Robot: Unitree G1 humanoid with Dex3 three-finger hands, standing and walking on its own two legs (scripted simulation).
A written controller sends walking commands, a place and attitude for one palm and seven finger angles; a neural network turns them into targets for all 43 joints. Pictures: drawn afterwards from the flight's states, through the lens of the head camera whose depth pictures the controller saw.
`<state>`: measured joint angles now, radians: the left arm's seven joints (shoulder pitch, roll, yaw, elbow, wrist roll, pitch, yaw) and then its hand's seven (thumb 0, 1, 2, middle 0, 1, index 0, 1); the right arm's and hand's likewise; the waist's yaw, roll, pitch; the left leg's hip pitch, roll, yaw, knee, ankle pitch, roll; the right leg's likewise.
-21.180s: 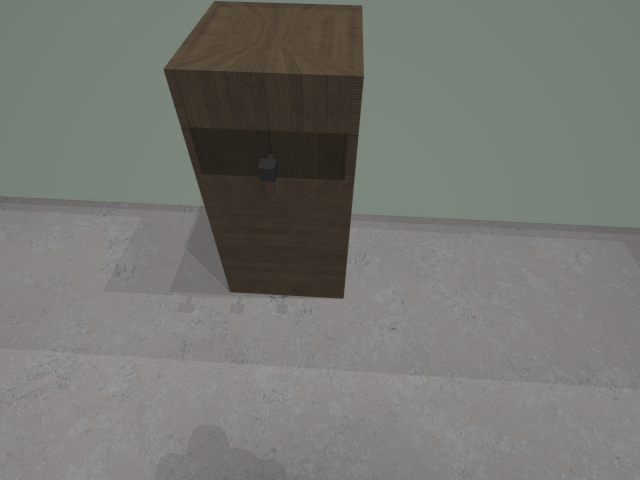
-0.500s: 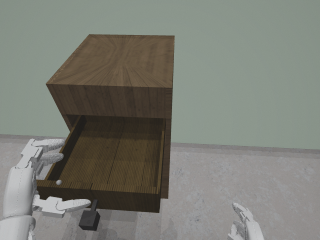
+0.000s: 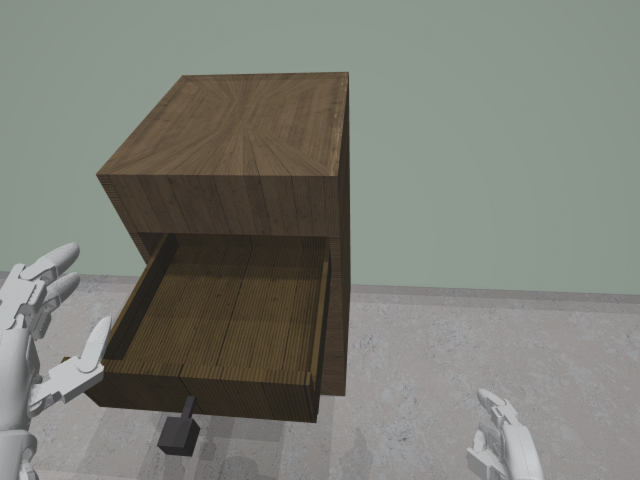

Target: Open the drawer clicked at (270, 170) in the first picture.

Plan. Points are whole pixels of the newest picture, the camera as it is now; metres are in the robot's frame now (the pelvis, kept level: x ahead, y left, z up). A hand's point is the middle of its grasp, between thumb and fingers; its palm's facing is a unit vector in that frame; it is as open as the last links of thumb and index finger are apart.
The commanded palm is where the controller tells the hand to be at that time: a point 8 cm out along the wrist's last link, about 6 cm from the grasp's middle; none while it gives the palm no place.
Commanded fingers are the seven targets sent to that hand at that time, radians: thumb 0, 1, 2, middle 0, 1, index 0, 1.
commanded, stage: draw the hand back to the body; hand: left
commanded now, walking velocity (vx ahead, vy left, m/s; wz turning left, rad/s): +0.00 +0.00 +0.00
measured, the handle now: (184, 422) +0.23 +0.25 -0.12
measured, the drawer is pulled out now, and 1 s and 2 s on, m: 0.30 0.30 0.30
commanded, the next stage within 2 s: step back with the hand held close in 0.22 s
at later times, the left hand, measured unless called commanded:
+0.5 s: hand (80, 359) +0.18 +0.24 +0.16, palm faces +0.36 -0.81 -0.47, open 7.4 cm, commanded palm +0.11 +0.28 +0.18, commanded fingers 0.00 0.90 0.90 -0.20 -0.30 -0.20 -0.30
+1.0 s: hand (16, 431) +0.12 +0.27 +0.15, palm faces +0.34 -0.81 -0.48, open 7.4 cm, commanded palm +0.05 +0.31 +0.18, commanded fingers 0.00 0.90 0.90 -0.20 -0.30 -0.20 -0.30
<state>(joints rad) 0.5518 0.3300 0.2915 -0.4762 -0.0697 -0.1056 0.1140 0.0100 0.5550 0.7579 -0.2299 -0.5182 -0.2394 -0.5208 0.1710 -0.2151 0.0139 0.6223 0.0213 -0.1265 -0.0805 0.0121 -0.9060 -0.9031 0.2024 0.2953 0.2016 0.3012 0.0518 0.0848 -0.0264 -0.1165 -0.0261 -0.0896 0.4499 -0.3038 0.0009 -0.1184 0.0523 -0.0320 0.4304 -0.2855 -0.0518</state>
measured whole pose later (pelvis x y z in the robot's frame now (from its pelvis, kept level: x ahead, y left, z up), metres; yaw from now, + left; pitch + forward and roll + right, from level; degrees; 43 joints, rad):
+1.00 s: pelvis -0.08 +0.03 -0.01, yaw +0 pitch +2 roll -1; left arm 0.64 0.39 0.39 -0.63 -0.03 -0.18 0.13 0.02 0.89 0.90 -0.21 -0.30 -0.22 -0.31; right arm 0.15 -0.18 0.02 0.53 0.01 -0.05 -0.06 0.01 -0.90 -0.90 0.21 0.30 0.20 0.30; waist 0.00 -0.02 0.01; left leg -0.39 -0.06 -0.07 0.59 -0.24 0.03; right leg -0.37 0.02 -0.03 0.54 -0.21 -0.01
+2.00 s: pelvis -0.29 -0.05 -0.01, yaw +0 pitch +2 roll +1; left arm 0.71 0.46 0.40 -0.78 -0.05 -0.14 0.16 0.02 0.88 0.90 -0.21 -0.30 -0.22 -0.31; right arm 0.13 -0.14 0.03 0.54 0.02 -0.09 -0.04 0.01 -0.91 -0.90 0.20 0.30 0.20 0.30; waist -0.01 -0.07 0.07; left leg -0.40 0.01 0.04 0.53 -0.17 0.00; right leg -0.36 -0.01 -0.03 0.72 -0.45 0.02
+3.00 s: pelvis -0.30 -0.05 +0.00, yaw +4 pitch +1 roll -1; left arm 0.63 0.41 0.39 -0.63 -0.04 -0.18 0.17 0.02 0.89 0.90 -0.21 -0.30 -0.22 -0.31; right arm 0.17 -0.18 0.03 0.59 0.01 -0.11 -0.05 0.01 -0.90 -0.90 0.20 0.30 0.20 0.30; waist -0.01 -0.03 0.05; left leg -0.26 0.02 0.06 0.48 -0.24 0.01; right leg -0.20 0.01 -0.09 0.45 -0.27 -0.03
